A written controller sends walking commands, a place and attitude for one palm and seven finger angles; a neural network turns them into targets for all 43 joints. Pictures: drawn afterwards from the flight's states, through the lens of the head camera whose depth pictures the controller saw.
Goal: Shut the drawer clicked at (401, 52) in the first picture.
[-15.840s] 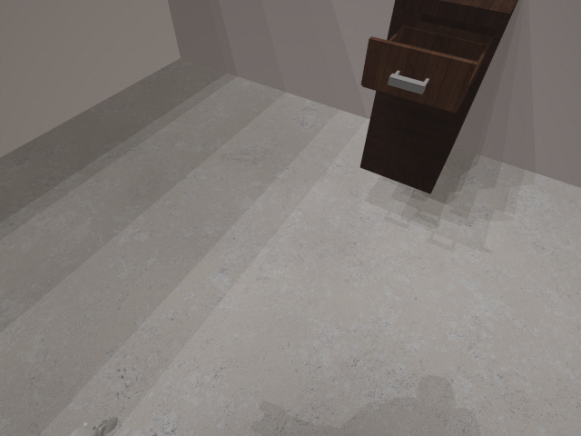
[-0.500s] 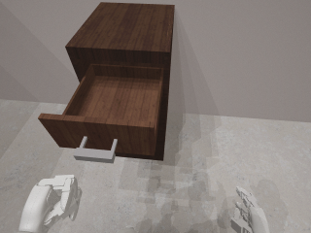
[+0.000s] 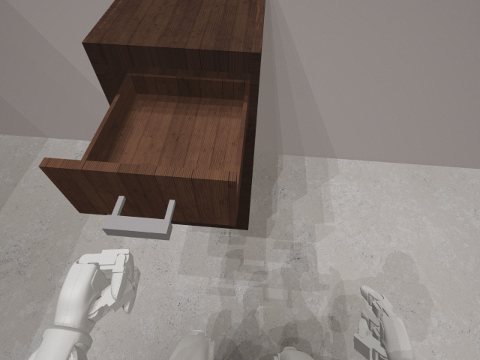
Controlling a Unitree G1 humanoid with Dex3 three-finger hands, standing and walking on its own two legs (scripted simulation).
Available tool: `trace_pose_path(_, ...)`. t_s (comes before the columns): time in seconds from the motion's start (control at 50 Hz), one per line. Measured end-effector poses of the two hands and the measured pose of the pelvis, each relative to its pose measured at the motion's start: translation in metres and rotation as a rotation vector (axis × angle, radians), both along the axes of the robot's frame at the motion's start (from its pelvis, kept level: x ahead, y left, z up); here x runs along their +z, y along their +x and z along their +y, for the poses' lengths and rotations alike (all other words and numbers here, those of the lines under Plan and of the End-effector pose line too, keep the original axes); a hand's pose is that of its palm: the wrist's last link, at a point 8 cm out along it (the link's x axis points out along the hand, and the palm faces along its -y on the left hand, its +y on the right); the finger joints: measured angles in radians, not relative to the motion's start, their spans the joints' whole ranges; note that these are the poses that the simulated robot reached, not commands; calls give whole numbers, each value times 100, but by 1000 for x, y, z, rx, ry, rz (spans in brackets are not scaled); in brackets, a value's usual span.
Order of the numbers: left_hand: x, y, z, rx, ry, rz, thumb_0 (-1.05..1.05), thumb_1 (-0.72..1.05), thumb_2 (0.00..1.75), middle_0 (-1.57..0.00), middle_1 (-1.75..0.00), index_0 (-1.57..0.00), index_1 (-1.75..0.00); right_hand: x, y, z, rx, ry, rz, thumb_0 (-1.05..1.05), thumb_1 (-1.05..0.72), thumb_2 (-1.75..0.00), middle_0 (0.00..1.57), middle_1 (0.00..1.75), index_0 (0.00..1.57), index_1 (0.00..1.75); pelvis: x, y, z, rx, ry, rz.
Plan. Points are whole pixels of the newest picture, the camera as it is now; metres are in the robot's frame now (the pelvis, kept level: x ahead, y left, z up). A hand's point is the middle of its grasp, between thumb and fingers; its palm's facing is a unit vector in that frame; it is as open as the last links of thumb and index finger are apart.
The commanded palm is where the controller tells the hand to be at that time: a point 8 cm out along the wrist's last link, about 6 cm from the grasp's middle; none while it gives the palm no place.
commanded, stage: bring the fist close to the handle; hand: left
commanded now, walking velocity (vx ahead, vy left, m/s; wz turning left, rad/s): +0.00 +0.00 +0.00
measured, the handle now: (142, 215) +0.36 +0.20 +0.00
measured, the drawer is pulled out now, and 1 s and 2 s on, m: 0.30 0.30 0.21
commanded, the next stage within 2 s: push the drawer shut in 0.90 s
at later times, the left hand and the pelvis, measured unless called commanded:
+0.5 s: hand (146, 272) +0.26 +0.17 +0.00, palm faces -0.09 -1.00 -0.04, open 3.2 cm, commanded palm +0.24 +0.22 +0.00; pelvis -0.02 +0.01 -0.03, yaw -1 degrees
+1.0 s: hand (148, 271) +0.26 +0.17 +0.00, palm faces -0.07 -1.00 -0.05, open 3.2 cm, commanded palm +0.24 +0.22 +0.00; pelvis -0.01 +0.01 -0.04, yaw -1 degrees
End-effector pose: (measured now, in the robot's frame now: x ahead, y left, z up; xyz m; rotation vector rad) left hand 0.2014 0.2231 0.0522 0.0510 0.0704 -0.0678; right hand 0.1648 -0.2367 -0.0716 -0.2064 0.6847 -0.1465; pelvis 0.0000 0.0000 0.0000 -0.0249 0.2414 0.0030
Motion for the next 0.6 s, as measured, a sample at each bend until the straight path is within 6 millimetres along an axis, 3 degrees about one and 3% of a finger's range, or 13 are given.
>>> trace_pose_path(0.24, -24, 11, 0, -4, -4, -15, 1, 90, 90, -140, -160, -140, -160, -20, -10, 3, 4, -10, 46, 1, -90, -90, 20, 30, 21, 30, -16, -7, 5, -6, -6, 47)
trace_pose_path(0.6, -54, 46, -4, -26, -13, -29, 1, 90, 90, -140, -160, -140, -160, -46, -26, 4, 6, -21, 122, 1, -90, -90, 20, 30, 21, 30, -37, -17, 10, -16, -14, 104)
